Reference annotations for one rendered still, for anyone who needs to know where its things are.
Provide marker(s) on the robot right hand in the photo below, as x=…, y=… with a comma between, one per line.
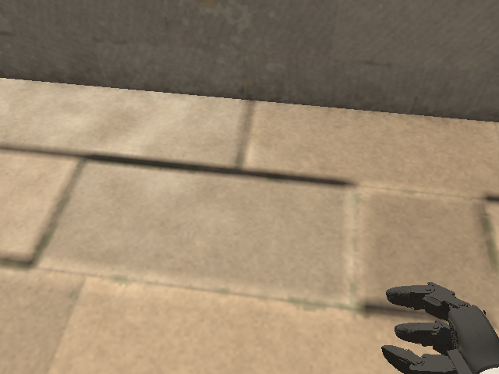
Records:
x=468, y=345

